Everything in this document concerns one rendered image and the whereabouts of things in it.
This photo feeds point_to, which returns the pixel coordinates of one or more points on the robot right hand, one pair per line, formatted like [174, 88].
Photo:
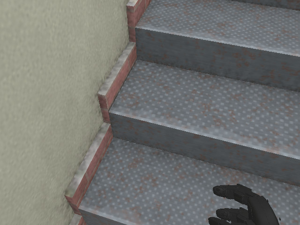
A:
[258, 212]

